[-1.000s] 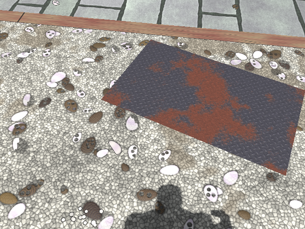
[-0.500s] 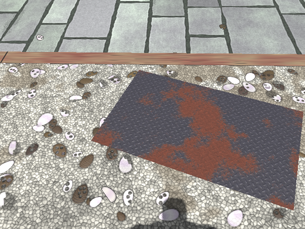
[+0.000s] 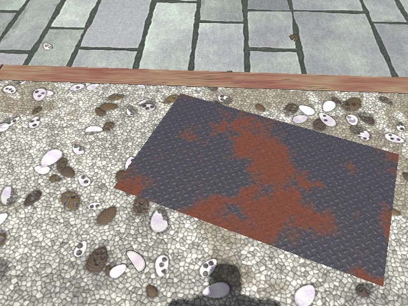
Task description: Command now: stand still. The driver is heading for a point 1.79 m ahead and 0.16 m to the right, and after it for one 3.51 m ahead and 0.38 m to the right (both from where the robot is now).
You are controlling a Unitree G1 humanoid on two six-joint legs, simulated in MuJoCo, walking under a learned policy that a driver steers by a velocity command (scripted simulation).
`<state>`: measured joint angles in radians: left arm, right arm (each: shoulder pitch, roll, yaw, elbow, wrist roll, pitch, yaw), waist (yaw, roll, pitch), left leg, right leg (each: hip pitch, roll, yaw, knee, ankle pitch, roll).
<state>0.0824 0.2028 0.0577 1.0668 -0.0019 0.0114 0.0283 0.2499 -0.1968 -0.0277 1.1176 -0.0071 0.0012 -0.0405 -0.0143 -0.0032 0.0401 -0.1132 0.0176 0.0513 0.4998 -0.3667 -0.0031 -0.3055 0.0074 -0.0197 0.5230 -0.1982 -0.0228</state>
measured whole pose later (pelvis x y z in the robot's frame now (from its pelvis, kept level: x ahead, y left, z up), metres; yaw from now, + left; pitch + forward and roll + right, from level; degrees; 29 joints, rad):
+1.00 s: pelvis +0.20 -0.04 +0.01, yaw +0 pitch +2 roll -1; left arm 0.43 0.18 0.03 1.11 0.00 -0.09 0.01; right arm 0.02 -0.24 -0.06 0.91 0.03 -0.08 0.02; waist 0.08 0.03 0.00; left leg -0.68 0.11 0.01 0.68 0.02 0.03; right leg 0.09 0.04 -0.07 0.18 -0.29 -0.04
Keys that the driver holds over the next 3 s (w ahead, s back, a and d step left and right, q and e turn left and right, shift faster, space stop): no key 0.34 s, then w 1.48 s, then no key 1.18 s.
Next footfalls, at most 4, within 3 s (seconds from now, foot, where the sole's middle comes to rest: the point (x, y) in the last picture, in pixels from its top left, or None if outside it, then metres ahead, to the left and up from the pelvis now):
1.14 left None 0.49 0.11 -0.77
1.70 right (246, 223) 0.80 -0.14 -0.77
2.16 left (188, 180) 1.01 0.08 -0.77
2.42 right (251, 197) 0.92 -0.16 -0.77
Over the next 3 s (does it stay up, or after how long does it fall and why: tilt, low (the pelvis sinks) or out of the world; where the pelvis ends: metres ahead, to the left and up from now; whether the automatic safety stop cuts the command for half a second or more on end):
stays up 0.93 -0.05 0.00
